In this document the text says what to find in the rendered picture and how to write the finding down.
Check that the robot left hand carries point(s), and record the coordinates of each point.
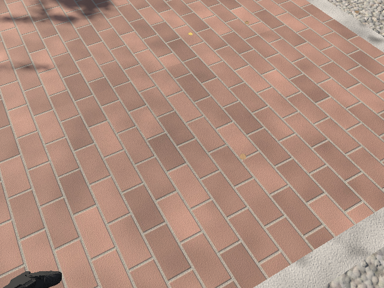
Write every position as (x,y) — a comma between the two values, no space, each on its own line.
(41,279)

